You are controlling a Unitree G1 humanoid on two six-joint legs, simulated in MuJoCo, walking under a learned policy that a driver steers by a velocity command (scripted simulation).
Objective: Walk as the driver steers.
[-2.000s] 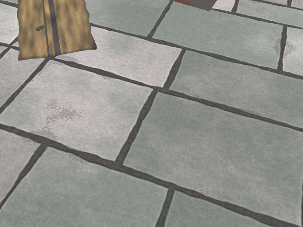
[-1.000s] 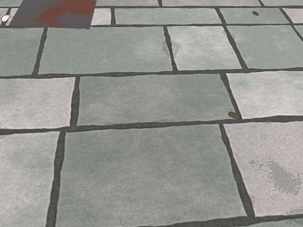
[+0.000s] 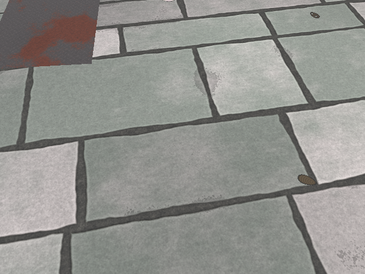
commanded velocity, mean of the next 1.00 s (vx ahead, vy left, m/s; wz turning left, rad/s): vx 0.45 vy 0.00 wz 0.00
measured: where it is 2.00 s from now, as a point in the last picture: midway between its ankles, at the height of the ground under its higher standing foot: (176, 193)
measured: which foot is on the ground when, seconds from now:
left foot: down 0.00-0.08, up 0.10-0.58, down 0.60-1.00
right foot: up 0.00-0.04, down 0.06-0.62, up 0.64-1.00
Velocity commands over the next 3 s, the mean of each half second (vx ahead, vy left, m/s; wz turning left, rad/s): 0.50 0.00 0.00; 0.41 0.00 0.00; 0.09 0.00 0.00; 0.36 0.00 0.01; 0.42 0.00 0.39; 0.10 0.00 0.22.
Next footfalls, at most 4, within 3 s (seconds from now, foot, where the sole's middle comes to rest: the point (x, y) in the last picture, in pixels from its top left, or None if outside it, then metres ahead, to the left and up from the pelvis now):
0.06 right None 0.21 -0.10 -0.77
0.60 left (160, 258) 0.52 0.08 -0.77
1.08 right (203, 205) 0.72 -0.09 -0.77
1.40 left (148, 226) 0.65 0.13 -0.77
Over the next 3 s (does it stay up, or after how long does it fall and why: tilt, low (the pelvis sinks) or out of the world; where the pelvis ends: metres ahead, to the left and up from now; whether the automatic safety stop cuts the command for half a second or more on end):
stays up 1.17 0.04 0.01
